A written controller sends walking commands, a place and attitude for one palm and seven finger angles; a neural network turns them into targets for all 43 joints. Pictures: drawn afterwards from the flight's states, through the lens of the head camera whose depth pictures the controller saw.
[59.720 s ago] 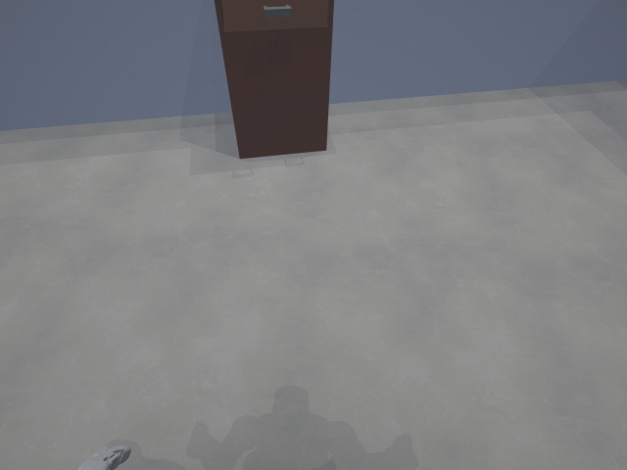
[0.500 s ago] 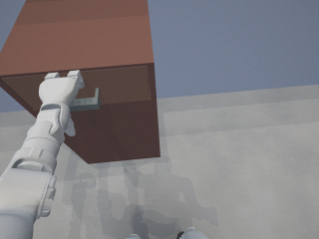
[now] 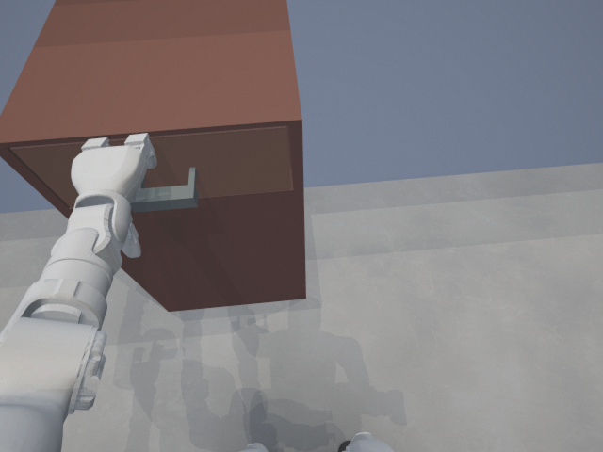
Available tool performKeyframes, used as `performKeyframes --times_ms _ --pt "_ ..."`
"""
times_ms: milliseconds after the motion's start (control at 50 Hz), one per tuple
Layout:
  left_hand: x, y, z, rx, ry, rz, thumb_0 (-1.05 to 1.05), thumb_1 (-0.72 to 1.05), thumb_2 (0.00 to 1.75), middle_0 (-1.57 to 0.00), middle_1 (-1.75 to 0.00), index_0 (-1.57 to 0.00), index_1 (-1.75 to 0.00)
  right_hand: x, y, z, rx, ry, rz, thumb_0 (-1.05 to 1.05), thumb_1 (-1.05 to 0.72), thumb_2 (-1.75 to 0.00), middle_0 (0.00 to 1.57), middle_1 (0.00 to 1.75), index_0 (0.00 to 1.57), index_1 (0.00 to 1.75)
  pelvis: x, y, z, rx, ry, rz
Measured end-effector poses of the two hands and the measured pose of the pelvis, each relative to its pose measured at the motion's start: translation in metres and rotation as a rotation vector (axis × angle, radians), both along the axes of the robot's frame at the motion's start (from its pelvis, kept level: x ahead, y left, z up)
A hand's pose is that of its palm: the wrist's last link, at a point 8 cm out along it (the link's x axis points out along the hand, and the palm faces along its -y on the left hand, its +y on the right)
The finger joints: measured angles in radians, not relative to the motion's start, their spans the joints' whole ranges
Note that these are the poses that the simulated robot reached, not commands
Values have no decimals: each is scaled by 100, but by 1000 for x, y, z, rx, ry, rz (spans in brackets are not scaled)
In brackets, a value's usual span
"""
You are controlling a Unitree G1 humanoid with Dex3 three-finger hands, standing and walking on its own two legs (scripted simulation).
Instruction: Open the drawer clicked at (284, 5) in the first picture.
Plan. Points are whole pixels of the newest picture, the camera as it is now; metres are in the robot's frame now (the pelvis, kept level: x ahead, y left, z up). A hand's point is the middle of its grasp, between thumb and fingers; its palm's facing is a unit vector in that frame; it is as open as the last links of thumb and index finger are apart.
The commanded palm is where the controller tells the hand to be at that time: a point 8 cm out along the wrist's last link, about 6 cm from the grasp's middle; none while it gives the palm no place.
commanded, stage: re-aim the fingers above the handle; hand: left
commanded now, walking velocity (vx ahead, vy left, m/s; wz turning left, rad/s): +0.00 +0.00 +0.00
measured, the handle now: (165, 187) +0.53 +0.22 -0.03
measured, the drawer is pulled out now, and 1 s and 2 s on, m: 0.00 0.00 0.00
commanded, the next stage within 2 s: lower the fingers behind the handle in 0.82 s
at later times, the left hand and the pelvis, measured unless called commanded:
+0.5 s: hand (130, 192) +0.47 +0.24 +0.03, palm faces -0.11 +0.02 -0.99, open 13.7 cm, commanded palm +0.46 +0.23 +0.08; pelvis +0.00 +0.00 +0.00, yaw +0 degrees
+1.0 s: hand (127, 188) +0.47 +0.24 +0.04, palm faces -0.05 +0.02 -1.00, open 13.7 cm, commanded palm +0.45 +0.24 +0.08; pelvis +0.00 -0.01 +0.00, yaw -1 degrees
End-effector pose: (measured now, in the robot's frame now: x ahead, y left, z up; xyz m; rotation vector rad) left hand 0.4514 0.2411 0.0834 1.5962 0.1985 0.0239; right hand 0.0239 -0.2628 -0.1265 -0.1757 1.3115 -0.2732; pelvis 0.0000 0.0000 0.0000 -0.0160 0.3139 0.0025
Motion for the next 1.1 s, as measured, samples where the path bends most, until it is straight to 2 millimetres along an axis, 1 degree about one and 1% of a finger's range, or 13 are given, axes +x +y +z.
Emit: performKeyframes --times_ms 100,200,340,380,460,540,620,700,760,840,900,1000,1100 --pt "-3 -14 -2 -50 -7 -115 0 -49 30 -33 -121 -32 -121 4 -1 4 -29 7 27 1 -91 -90 20 30 20 30 2 3 0 -7 -5 21" --pt "7 -30 1 -79 -103 -172 0 -49 30 -33 -120 -32 -120 6 -4 3 -45 3 37 1 -91 -90 20 30 20 30 3 5 -5 -10 13 24" --pt "13 -34 4 -43 -150 -99 0 -49 30 -38 -125 -35 -124 4 -1 -6 -4 16 29 1 -91 -90 20 30 20 30 0 5 -7 -5 24 3" --pt "12 -30 4 -18 -123 -53 0 -49 30 -37 -124 -35 -125 3 1 -7 9 13 16 1 -91 -90 20 30 20 30 0 4 -6 -2 19 -5" --pt "9 -12 3 5 -43 36 1 -49 30 -35 -123 -34 -124 1 3 -5 19 3 -4 1 -91 -90 20 30 20 30 -2 1 -2 3 5 -10" --pt "3 -4 1 0 24 17 0 -49 30 -33 -121 -33 -122 -3 1 0 3 7 -1 1 -91 -90 20 30 20 30 -3 -2 0 1 -5 2" --pt "1 -14 -3 -28 38 -84 0 -49 30 -33 -121 -33 -121 -7 -7 4 -32 24 13 1 -91 -90 20 30 20 30 -2 -4 0 -3 -3 19" --pt "6 -31 -4 -71 -31 -171 0 -49 30 -33 -120 -33 -121 -9 -15 5 -62 36 23 1 -91 -90 20 30 20 30 -1 -4 -4 -5 14 24" --pt "13 -36 -2 -81 -103 -170 0 -49 30 -34 -122 -32 -121 -11 -20 3 -70 41 23 1 -91 -90 20 30 20 30 -1 -4 -8 -5 32 19" --pt "12 -38 -3 -59 -145 -137 0 -49 30 -39 -125 -33 -122 -10 -20 -4 -45 48 20 1 -91 -90 20 30 20 30 -1 -4 -10 -2 39 5" --pt "11 -32 -1 -25 -132 -63 0 -49 30 -38 -124 -34 -123 -8 -16 -7 -18 37 6 1 -91 -90 20 30 20 30 -2 -5 -8 2 30 -5" --pt "4 -5 8 2 -65 62 1 -49 30 -35 -122 -34 -122 -1 -8 -6 11 7 -9 1 -91 -90 20 30 20 30 -3 -7 -2 7 4 -13" --pt "-7 14 1 18 63 52 0 -49 30 -33 -121 -33 -121 4 -8 0 -7 -10 9 1 -91 -90 20 30 20 30 -3 -9 0 3 -8 5"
